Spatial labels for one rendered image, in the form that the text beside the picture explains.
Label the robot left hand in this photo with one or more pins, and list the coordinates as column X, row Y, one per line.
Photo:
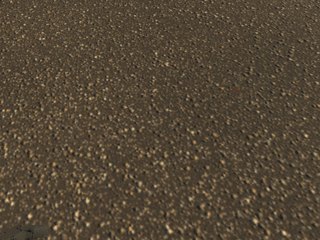
column 27, row 232

